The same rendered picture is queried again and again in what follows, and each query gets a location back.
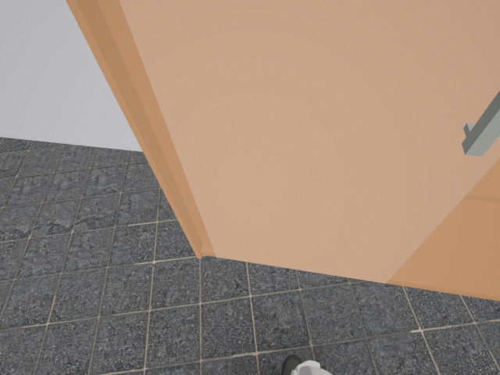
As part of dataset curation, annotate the wardrobe door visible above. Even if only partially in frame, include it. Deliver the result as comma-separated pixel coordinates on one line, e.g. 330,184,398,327
98,0,212,246
120,0,500,284

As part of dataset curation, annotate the handle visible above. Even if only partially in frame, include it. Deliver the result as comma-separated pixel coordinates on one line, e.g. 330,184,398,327
462,91,500,156

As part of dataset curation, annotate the right robot shin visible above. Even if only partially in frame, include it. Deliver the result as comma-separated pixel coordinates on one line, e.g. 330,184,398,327
294,360,320,370

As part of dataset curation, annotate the right robot foot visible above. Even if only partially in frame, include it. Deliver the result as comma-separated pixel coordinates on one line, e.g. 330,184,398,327
281,355,302,375

